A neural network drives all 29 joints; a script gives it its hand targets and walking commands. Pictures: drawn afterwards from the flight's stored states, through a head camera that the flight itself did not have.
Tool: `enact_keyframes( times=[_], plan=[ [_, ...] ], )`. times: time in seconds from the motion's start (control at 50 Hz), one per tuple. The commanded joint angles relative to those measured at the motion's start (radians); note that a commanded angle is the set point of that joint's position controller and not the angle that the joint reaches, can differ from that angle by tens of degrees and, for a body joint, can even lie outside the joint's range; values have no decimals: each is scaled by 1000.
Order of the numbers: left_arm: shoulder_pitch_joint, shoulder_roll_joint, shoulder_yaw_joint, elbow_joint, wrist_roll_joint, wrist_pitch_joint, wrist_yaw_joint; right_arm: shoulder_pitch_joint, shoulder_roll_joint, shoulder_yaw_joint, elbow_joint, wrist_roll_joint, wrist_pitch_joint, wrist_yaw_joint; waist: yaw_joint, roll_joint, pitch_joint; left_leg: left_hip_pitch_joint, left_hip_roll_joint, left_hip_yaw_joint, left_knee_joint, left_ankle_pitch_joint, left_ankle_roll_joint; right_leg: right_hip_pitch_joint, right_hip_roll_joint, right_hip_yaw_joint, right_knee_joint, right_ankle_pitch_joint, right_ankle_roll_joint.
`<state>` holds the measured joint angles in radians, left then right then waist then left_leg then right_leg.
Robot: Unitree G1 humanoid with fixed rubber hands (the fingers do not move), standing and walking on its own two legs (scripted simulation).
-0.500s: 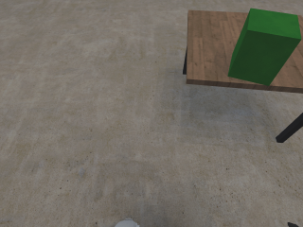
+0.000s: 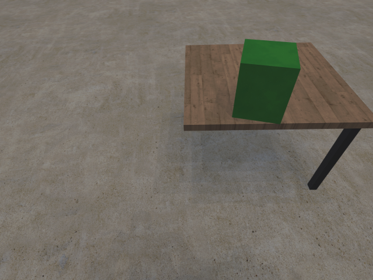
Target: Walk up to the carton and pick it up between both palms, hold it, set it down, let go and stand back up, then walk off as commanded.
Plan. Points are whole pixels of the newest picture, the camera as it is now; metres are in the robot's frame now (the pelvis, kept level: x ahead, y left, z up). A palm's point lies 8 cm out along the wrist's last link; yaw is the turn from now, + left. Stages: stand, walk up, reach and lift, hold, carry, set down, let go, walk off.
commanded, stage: walk up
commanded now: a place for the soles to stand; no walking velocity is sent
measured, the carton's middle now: (262, 81) +0.88 -0.27 -0.04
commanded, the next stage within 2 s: none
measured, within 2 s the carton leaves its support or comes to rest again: neither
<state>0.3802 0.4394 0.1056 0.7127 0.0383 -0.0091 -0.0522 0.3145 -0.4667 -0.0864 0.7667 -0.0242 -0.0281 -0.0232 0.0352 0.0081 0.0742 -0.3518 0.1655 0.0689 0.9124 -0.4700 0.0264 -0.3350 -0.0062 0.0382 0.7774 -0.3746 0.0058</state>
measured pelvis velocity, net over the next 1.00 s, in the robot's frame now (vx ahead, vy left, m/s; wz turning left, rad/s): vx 0.05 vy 0.04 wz -0.02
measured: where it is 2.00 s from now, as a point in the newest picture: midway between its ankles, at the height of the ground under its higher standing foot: outside the picture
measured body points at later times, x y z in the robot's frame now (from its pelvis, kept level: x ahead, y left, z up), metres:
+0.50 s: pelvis +0.06 +0.03 +0.00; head +0.07 +0.04 +0.45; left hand +0.13 +0.36 -0.09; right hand +0.18 -0.31 -0.07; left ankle +0.09 +0.13 -0.71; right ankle +0.04 -0.12 -0.67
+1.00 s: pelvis +0.05 +0.04 +0.00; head +0.08 +0.04 +0.45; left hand +0.13 +0.37 -0.09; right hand +0.17 -0.30 -0.09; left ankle +0.08 +0.13 -0.71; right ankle +0.07 -0.11 -0.71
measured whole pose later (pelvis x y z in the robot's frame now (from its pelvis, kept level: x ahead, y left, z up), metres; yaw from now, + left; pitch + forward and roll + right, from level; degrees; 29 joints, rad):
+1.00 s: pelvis +0.05 +0.04 +0.00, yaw -1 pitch -2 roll -3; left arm 0.32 0.41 0.09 0.77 0.01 -0.05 0.05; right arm 0.20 -0.44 -0.08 0.76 -0.02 0.02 0.02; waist 0.00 0.05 0.08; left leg -0.39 0.07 0.08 0.84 -0.41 0.04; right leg -0.34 0.03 0.04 0.74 -0.38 0.02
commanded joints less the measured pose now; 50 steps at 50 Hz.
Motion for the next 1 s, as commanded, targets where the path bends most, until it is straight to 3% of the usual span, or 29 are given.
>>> enact_keyframes(
  times=[0.0, 0.02, 0.06, 0.08, 0.12, 0.18, 0.24, 0.3, 0.32, 0.34, 0.36, 0.38, 0.44, 0.5, 0.58, 0.6, 0.62, 0.64, 0.66, 0.68, 0.72, 0.76, 0.78, 0.8, 0.82, 0.86, 0.92, 0.96, 0.98],
  plan=[
    [-7, 325, 71, -22, -20, -69, 76, -65, -204, -40, -74, 12, 13, 15, -5, -153, 148, -324, -38, -115, 226, 34, 16, 13, -268, 533, -488, -90, -158],
    [25, 303, 63, -18, -27, -73, 87, -87, -183, -26, -75, 15, 12, 21, -3, -68, 125, -331, -31, -135, 217, 79, 6, 75, -230, 456, -434, 146, -117],
    [112, 282, 50, -3, -37, -82, 95, -68, -132, -15, -72, 28, 22, 33, 11, -151, 17, -255, -39, -110, 133, 31, 6, 172, -198, 350, -324, 563, -129],
    [122, 270, 46, -7, -35, -89, 108, -92, -127, -28, -87, 9, 24, 30, 14, -74, -26, -256, -67, -115, 122, 31, -1, 205, -218, 364, -284, 672, -164],
    [164, 253, 47, 10, -47, -87, 122, -95, -151, -37, -97, -2, 43, 24, 21, -43, -73, -322, -79, -127, 122, 12, 2, 355, -246, 414, -255, 713, -142],
    [176, 268, 39, 5, -49, -95, 133, -133, -132, -32, -108, 0, 37, 22, 20, -30, -45, -311, -75, -103, 49, -41, 3, 316, -259, 385, -197, 906, -184],
    [84, 268, 35, -25, -33, -87, 136, -151, -104, -34, -119, 3, 24, 23, -15, -115, -35, -193, -78, -72, -53, -48, 17, 182, -255, 342, -168, 823, -238],
    [-19, 242, 18, -26, -54, -84, 131, 27, -130, -54, -36, -7, 4, 23, -115, -79, -110, 177, -138, -11, -410, 222, 44, 5, -136, 180, -3, 770, -168],
    [-12, 159, -4, -44, -66, -81, 123, 91, -208, -65, -20, -15, -9, 20, -137, 89, -196, 330, -9, -186, -464, 353, 95, -109, -51, 71, 209, 551, -84],
    [-4, 78, -25, -52, -82, -81, 129, 41, -250, -61, -34, -22, -3, 16, -113, 310, -166, 401, 171, -393, -457, 591, 183, -313, 88, -24, 320, -99, -31],
    [-13, 137, -3, -27, -68, -64, 137, -21, -212, -53, -52, -11, -4, 18, -94, 192, -167, 352, 258, -431, -456, 588, 277, -288, 53, -7, 326, -296, -8],
    [19, 162, -1, -14, -63, -61, 135, -77, -196, -40, -57, -4, 7, 21, -63, 173, -122, 203, 249, -367, -455, 531, 305, -193, 20, 5, 304, -345, -17],
    [41, 162, 11, 13, -51, -58, 111, -177, -186, -34, -77, -9, 23, 29, -37, 214, 76, -119, 105, -213, -498, 222, 195, -60, 2, -57, 186, -230, -27],
    [69, 168, 25, 49, -48, -55, 112, -162, -198, -44, -83, -7, 30, 36, -60, 294, 83, -54, 97, -208, -470, 223, 197, -66, 12, -72, 90, -124, -5],
    [91, 164, 22, 78, -45, -87, 124, -180, -162, -23, -95, 11, 45, 43, -17, 128, -58, 73, 15, -93, -205, 401, 120, 67, 48, -55, -255, 200, -18],
    [109, 194, 28, 54, -35, -99, 134, -174, -152, -19, -91, 15, 44, 43, -8, 100, -109, 37, -3, -93, -116, 366, 99, 110, -20, 78, -282, 225, -62],
    [79, 259, 42, 51, -16, -101, 137, -183, -113, -11, -96, 17, 47, 42, -21, -50, -76, -71, -66, -42, -3, 258, 36, 93, -175, 359, -324, 315, -103],
    [41, 291, 37, 36, -9, -102, 134, -157, -93, -12, -100, 18, 57, 40, -44, -78, -69, -126, -107, -86, 23, -65, 13, 111, -287, 517, -337, 360, -213],
    [-13, 325, 38, 33, -12, -98, 133, -172, -136, -16, -67, 18, 64, 36, -38, -108, -22, -65, -95, -131, 52, -166, 24, -9, -321, 511, -307, 377, -291],
    [-48, 303, 24, 22, -15, -92, 131, -176, -135, -23, -73, 13, 62, 34, -53, -88, -2, -16, -99, -126, -21, -170, 20, -88, -301, 497, -298, 391, -288],
    [-157, 258, 6, 14, -29, -74, 120, -98, -152, -39, -28, 9, 43, 37, -134, -142, 35, 178, -95, -95, -227, 49, 49, -286, -171, 306, -212, 323, -152],
    [-123, 136, -16, 1, -54, -61, 120, -74, -234, -53, -10, -7, 16, 32, -96, 216, -36, 173, 136, -365, -496, 225, 143, -235, 39, 37, 118, 131, -34],
    [-91, 161, -10, 20, -51, -58, 128, -133, -212, -41, -26, -1, 21, 29, -77, 190, -24, 128, 231, -422, -525, 330, 219, -233, 62, -23, 221, -226, -22],
    [-45, 172, 3, 35, -32, -45, 125, -151, -230, -49, -22, 5, 19, 38, -61, 151, -32, 76, 260, -402, -525, 213, 228, -169, 19, 34, 240, -268, -38],
    [-12, 184, -2, 40, -40, -40, 115, -174, -210, -42, -26, -7, 18, 34, -44, 108, -19, 29, 199, -326, -512, 182, 207, -123, 5, -11, 183, -249, -32],
    [34, 148, 9, 62, -45, -49, 100, -238, -207, -41, -56, -3, 23, 35, -12, 206, -12, -28, 121, -231, -445, 171, 164, -32, 5, -46, 63, -92, -37],
    [24, 166, 19, 92, -42, -62, 112, -205, -181, -37, -47, 5, 41, 38, -10, 95, -30, 22, 53, -142, -298, 289, 120, 23, 51, -61, -173, 95, -43],
    [-14, 195, 21, 67, -28, -72, 120, -179, -147, -24, -68, 10, 43, 38, -38, 74, -38, -5, -4, -97, -214, 268, 68, 24, -1, 96, -191, 195, -81],
    [-27, 231, 20, 44, -16, -73, 113, -164, -130, -22, -80, 17, 38, 37, -52, -76, -61, -43, -38, -70, -147, 258, 38, 46, -111, 270, -226, 297, -134]
  ],
)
